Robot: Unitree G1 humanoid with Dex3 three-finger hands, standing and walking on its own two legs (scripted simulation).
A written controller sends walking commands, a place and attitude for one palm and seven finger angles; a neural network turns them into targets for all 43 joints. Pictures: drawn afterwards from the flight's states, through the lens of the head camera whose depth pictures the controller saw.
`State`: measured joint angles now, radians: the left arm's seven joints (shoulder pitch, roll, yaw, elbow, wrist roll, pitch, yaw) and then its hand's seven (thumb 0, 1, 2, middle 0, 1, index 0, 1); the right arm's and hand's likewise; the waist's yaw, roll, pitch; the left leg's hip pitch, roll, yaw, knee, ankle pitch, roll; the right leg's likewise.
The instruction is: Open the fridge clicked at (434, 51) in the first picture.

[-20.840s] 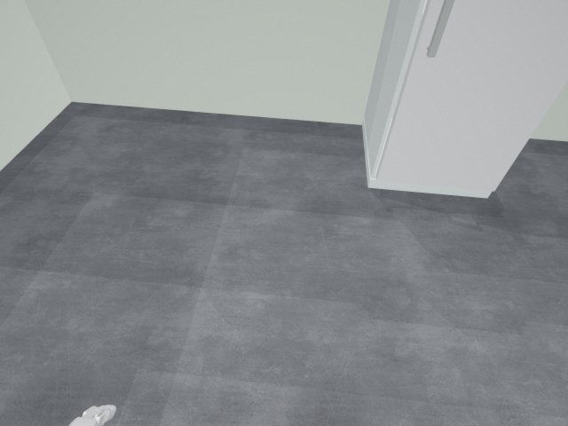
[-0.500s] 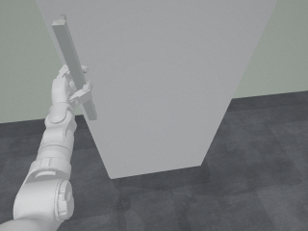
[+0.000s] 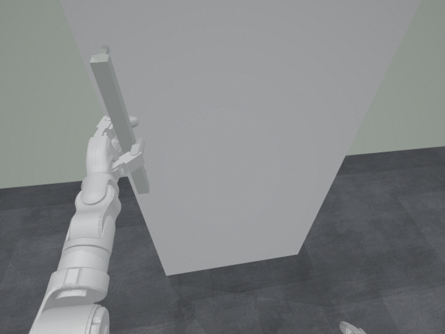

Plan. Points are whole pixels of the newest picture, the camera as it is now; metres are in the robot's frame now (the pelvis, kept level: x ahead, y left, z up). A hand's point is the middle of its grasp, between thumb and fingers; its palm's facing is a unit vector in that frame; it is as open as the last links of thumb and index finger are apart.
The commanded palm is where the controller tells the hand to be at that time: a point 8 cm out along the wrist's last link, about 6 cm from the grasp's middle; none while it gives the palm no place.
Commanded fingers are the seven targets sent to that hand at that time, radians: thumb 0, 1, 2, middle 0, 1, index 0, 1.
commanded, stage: pull the door a little, standing still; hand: left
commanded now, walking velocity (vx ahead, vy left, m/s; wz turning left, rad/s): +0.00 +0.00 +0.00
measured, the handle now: (127, 131) +0.46 +0.19 +0.14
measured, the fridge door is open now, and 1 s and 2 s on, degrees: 2 37 74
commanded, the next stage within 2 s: walk backward, drawing the door open in 0.04 s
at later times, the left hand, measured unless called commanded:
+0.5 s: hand (158, 231) +0.25 +0.10 +0.13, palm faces +0.06 -0.99 -0.16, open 6.7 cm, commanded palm +0.21 +0.15 +0.13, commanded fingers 0.00 0.90 0.90 -0.45 -1.40 -0.45 -1.40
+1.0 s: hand out of the picture +0.12 -0.02 +0.12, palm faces +0.18 -0.97 -0.19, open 7.4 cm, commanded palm +0.08 +0.03 +0.13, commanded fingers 0.00 0.90 0.90 -0.45 -1.40 -0.45 -1.40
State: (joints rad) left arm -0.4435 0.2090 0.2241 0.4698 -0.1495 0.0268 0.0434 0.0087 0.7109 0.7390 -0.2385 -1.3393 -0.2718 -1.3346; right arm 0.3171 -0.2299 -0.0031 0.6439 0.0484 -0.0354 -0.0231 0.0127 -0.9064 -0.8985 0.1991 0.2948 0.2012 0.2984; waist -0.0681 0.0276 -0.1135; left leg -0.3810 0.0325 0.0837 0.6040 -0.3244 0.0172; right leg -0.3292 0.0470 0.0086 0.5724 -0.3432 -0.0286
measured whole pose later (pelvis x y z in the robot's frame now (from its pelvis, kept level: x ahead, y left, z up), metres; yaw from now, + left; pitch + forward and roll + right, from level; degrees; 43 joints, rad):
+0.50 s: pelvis -0.03 -0.02 +0.00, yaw +2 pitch +0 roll +2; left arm 0.10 0.15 -0.06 -0.15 -0.06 0.04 0.10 -0.01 0.60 0.69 -0.36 -1.36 -0.30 -1.35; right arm 0.12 -0.18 0.06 0.52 -0.03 0.05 -0.06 0.01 -0.91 -0.90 0.20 0.29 0.20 0.30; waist -0.02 0.04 -0.04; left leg -0.27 -0.01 0.06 0.50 -0.23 0.01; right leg -0.27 0.00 -0.03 0.59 -0.34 -0.01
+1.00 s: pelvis -0.13 -0.16 -0.02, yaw +20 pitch -3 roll +2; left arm 0.10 0.15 -0.16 -0.32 0.01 -0.01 0.07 -0.04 0.66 0.74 -0.25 -1.29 -0.13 -1.16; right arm 0.20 -0.19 0.01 0.62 -0.05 -0.07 -0.07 0.02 -0.91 -0.90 0.20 0.29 0.20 0.30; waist -0.07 0.04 0.11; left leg -0.35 0.08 0.00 0.68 -0.28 -0.07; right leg -0.52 0.03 -0.04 1.09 -0.41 0.05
